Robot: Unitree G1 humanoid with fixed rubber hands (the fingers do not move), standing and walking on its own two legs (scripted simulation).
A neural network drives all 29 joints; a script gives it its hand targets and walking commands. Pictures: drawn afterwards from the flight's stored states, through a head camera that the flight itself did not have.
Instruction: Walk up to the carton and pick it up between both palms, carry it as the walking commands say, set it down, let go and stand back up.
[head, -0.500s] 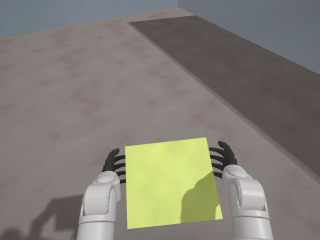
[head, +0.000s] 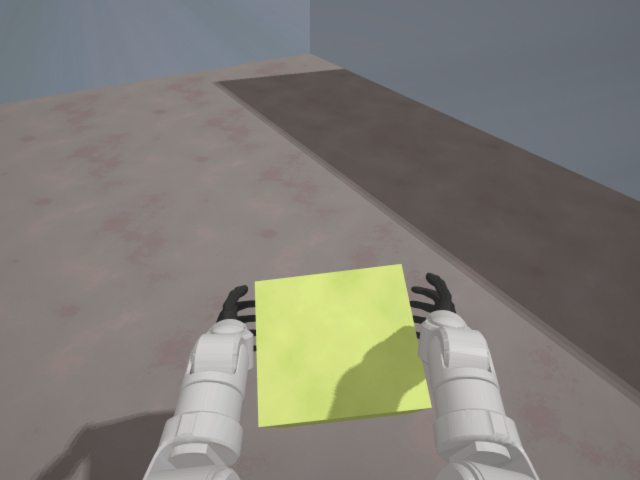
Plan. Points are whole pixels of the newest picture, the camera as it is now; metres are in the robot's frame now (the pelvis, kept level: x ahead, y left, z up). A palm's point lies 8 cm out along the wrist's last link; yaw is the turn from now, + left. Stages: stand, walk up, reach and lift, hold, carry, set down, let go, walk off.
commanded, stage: hold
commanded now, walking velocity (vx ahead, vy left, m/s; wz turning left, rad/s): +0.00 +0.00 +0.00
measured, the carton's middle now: (337, 353) +0.34 -0.02 -0.04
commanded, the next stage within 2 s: set down in 0.66 s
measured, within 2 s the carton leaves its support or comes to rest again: neither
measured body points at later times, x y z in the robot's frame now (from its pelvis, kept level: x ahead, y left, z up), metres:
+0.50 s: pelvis +0.06 -0.01 +0.02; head +0.00 -0.01 +0.47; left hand +0.32 +0.14 +0.03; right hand +0.33 -0.16 +0.04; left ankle +0.08 +0.12 -0.72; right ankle +0.06 -0.13 -0.72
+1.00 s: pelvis +0.00 -0.01 +0.00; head -0.03 +0.02 +0.45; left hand +0.33 +0.16 +0.00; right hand +0.33 -0.13 +0.03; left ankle +0.08 +0.12 -0.72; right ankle +0.06 -0.13 -0.72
